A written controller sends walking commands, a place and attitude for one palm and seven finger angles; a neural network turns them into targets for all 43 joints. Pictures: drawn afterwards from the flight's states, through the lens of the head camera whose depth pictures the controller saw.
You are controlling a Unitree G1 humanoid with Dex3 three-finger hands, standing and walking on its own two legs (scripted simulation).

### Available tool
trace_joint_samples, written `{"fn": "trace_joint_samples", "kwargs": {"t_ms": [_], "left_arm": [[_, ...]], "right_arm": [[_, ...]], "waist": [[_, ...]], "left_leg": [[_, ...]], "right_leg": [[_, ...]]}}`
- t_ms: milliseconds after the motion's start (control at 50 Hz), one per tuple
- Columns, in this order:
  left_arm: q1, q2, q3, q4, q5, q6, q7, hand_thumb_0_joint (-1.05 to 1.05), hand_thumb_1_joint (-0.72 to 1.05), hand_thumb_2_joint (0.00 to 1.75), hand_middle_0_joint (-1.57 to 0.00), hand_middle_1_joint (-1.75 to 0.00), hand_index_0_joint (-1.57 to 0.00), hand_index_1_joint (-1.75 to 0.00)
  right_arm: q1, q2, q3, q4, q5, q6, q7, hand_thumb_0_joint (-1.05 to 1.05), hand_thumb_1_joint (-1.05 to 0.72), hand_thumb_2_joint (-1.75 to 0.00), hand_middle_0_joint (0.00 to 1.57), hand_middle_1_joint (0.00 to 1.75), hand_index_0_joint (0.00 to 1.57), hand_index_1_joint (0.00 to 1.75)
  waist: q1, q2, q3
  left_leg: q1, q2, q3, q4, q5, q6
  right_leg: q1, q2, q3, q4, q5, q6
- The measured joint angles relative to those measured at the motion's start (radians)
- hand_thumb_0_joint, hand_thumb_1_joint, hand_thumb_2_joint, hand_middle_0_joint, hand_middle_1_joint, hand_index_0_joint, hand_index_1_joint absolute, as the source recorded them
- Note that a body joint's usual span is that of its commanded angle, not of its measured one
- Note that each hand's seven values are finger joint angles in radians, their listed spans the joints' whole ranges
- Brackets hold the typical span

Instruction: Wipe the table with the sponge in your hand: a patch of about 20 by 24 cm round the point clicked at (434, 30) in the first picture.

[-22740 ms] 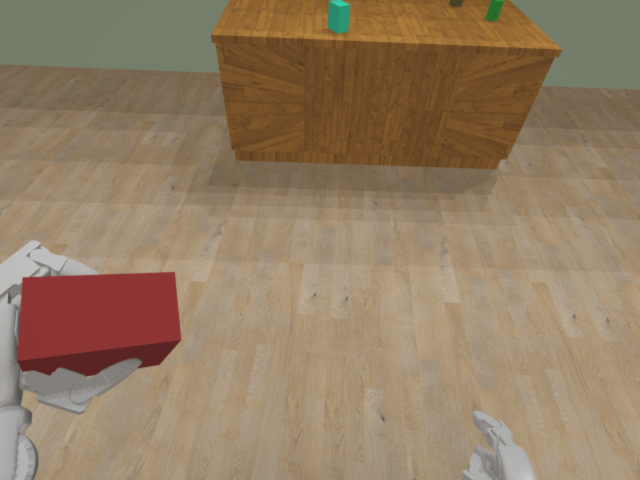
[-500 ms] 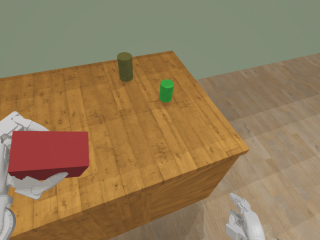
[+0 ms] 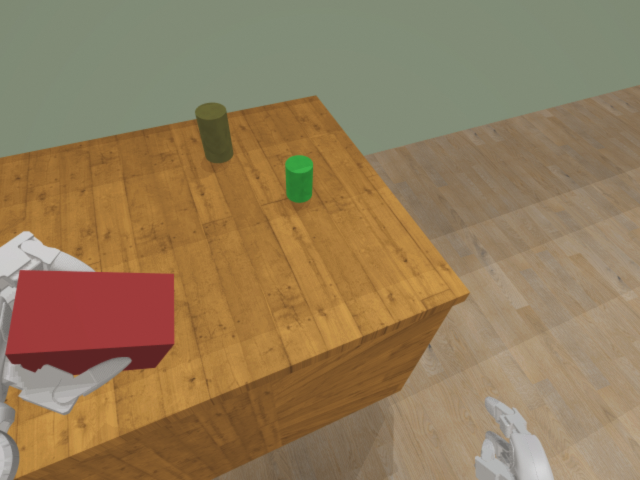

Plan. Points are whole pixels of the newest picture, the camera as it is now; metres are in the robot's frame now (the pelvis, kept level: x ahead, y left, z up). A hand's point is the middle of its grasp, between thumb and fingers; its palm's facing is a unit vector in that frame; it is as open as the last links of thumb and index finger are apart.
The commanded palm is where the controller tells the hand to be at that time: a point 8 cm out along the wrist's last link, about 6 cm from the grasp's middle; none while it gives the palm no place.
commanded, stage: shuffle to correct the standing spot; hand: left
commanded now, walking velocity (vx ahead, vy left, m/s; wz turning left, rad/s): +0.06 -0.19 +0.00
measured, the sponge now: (120, 326) +0.23 +0.21 +0.14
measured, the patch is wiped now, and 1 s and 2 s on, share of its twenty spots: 0.00 0.00 0.00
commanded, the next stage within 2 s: none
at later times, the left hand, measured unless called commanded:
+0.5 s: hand (47, 336) +0.21 +0.25 +0.16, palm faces +0.34 -0.86 -0.38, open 10.3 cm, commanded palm +0.15 +0.28 +0.18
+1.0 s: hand (50, 338) +0.21 +0.25 +0.16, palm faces +0.33 -0.86 -0.38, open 10.3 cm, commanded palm +0.15 +0.28 +0.18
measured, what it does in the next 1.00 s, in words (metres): stands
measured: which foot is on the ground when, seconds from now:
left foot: down 0.00-1.00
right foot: down 0.00-1.00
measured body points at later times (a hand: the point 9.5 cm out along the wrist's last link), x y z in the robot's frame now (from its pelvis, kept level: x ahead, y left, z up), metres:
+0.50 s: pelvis -0.01 +0.00 +0.00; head +0.02 +0.02 +0.45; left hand +0.18 +0.29 +0.18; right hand +0.17 -0.22 -0.08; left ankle +0.00 +0.16 -0.73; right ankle +0.01 -0.06 -0.73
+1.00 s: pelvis -0.01 +0.00 +0.00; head +0.01 +0.02 +0.45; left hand +0.18 +0.29 +0.18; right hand +0.16 -0.23 -0.08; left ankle +0.00 +0.16 -0.73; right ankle +0.01 -0.06 -0.73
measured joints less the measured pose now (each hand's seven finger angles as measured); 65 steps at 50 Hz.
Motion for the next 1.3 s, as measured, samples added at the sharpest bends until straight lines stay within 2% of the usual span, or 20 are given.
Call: {"fn": "trace_joint_samples", "kwargs": {"t_ms": [140, 300, 520, 820, 1300], "left_arm": [[0.004, 0.023, 0.017, -0.024, 0.0, -0.005, -0.001, -0.01, -0.52, 1.02, -0.72, -1.34, -0.72, -1.33], [0.006, 0.024, 0.018, -0.02, -0.004, -0.004, -0.011, -0.01, -0.52, 1.02, -0.72, -1.34, -0.72, -1.33], [-0.019, 0.011, 0.005, -0.01, 0.005, 0.006, -0.006, -0.01, -0.52, 1.02, -0.72, -1.34, -0.72, -1.33], [0.005, 0.019, 0.004, -0.013, 0.0, 0.011, -0.007, -0.01, -0.52, 1.02, -0.72, -1.34, -0.72, -1.33], [-0.005, 0.016, 0.001, -0.012, 0.002, 0.012, -0.004, -0.01, -0.52, 1.02, -0.72, -1.34, -0.72, -1.33]], "right_arm": [[-0.007, 0.012, 0.004, -0.003, -0.003, 0.006, -0.003, 0.02, -0.91, -0.9, 0.2, 0.3, 0.2, 0.3], [-0.022, 0.024, 0.014, -0.018, -0.001, 0.009, 0.006, 0.02, -0.91, -0.9, 0.2, 0.3, 0.2, 0.3], [-0.011, 0.036, 0.031, -0.01, -0.003, 0.007, 0.003, 0.02, -0.91, -0.9, 0.2, 0.3, 0.2, 0.3], [-0.003, 0.025, 0.023, -0.013, 0.003, 0.014, 0.006, 0.02, -0.91, -0.9, 0.2, 0.3, 0.2, 0.3], [-0.01, 0.033, 0.028, -0.014, 0.005, 0.014, 0.008, 0.02, -0.91, -0.9, 0.2, 0.3, 0.2, 0.3]], "waist": [[0.0, -0.013, 0.01], [0.007, -0.004, 0.012], [0.027, -0.008, 0.013], [0.004, -0.001, 0.007], [0.009, 0.003, 0.012]], "left_leg": [[0.018, 0.002, 0.0, -0.014, 0.005, -0.028], [0.008, 0.001, -0.004, -0.005, 0.008, -0.024], [0.004, -0.006, -0.007, -0.022, 0.027, -0.02], [-0.001, -0.004, -0.011, -0.007, 0.02, -0.02], [0.004, -0.004, -0.013, -0.015, 0.02, -0.023]], "right_leg": [[0.012, 0.001, 0.0, -0.001, -0.003, 0.004], [0.008, 0.0, -0.004, -0.003, 0.005, 0.003], [0.004, -0.007, -0.007, -0.015, 0.02, 0.009], [0.002, -0.005, -0.011, -0.005, 0.015, 0.002], [0.008, -0.005, -0.012, -0.014, 0.015, 0.003]]}}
